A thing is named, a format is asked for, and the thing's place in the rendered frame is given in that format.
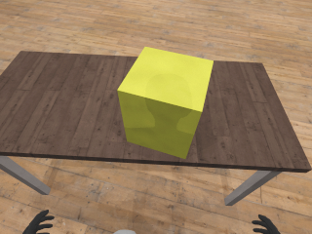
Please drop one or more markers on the table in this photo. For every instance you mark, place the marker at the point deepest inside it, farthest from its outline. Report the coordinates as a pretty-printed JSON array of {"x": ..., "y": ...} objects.
[{"x": 66, "y": 106}]

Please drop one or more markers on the carton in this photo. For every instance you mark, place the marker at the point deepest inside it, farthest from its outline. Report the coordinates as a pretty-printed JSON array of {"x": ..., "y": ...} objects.
[{"x": 162, "y": 99}]

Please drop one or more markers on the robot right hand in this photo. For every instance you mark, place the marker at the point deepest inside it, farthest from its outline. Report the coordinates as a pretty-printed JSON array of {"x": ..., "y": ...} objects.
[{"x": 267, "y": 223}]

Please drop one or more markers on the robot left hand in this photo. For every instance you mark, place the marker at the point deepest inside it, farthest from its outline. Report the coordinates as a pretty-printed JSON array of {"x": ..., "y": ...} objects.
[{"x": 35, "y": 225}]

